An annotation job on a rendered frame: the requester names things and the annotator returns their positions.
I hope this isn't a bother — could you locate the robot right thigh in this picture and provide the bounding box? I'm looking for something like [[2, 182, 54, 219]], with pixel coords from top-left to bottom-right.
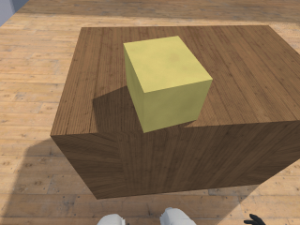
[[159, 208, 196, 225]]

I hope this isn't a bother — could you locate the pedestal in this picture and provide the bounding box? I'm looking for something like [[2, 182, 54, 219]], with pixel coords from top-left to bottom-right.
[[50, 24, 300, 200]]

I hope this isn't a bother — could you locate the robot left thigh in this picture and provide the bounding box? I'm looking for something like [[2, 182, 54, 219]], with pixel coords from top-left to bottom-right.
[[97, 214, 126, 225]]

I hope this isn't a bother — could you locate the robot thigh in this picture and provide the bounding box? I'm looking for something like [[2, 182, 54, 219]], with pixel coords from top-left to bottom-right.
[[97, 214, 126, 225], [159, 208, 196, 225]]

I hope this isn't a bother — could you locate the carton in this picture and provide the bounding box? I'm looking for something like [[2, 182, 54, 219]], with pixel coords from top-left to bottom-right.
[[123, 36, 213, 133]]

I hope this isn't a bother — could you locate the right robot hand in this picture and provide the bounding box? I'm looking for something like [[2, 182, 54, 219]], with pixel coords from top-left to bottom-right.
[[244, 214, 266, 225]]

